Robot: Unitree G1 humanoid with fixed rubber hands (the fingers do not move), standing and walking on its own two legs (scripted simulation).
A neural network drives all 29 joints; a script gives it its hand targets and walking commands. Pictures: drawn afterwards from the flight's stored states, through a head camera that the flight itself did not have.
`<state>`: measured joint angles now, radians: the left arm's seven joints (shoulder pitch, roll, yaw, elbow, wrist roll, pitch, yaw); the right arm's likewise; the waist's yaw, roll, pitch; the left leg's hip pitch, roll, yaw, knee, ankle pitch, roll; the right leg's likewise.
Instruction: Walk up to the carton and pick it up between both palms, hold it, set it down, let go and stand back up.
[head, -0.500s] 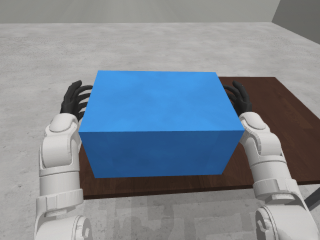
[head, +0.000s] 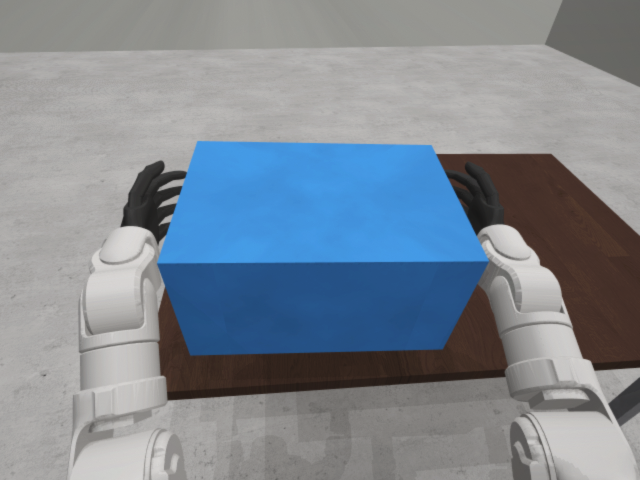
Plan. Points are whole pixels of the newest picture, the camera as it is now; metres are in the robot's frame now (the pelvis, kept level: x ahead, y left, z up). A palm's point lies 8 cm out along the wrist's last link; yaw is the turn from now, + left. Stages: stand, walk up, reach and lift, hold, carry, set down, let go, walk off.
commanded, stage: hold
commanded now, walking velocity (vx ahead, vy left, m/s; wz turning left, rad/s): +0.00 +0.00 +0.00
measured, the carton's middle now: (318, 243) +0.36 +0.01 +0.14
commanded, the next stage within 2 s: none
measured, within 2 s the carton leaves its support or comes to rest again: neither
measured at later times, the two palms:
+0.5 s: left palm (157, 228) +0.35 +0.20 +0.18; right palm (489, 234) +0.35 -0.21 +0.17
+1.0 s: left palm (146, 227) +0.34 +0.20 +0.18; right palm (484, 228) +0.36 -0.20 +0.18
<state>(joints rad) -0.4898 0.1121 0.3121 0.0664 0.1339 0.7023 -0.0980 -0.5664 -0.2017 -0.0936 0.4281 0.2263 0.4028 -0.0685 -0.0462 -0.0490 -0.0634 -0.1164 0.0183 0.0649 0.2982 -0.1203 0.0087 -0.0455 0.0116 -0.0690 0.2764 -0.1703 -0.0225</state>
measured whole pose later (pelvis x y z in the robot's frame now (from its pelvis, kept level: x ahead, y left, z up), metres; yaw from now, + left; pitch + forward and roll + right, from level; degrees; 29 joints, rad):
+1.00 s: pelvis +0.00 +0.00 +0.00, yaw +1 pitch -3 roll +0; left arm -0.45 0.11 0.32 -0.04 0.13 0.73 -0.11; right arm -0.54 -0.19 -0.10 0.34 0.23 0.42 -0.07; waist -0.07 -0.04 -0.05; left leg -0.12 0.02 0.05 0.29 -0.12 0.00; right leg -0.04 0.01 -0.08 0.26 -0.17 -0.03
